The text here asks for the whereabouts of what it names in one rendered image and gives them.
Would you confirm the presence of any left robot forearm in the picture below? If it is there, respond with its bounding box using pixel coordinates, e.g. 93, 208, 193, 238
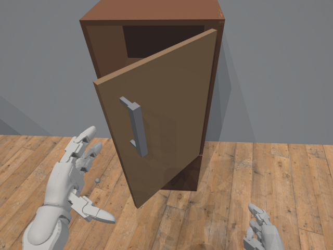
22, 205, 72, 250

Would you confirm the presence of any robot right hand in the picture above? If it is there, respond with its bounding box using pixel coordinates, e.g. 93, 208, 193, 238
244, 203, 285, 250

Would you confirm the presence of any handle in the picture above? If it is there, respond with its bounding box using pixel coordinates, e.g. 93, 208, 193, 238
119, 96, 148, 157

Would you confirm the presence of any cupboard door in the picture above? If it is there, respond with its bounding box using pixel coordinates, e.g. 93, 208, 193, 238
93, 29, 217, 209

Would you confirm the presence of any robot left hand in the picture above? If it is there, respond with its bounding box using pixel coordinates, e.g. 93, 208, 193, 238
44, 126, 116, 224

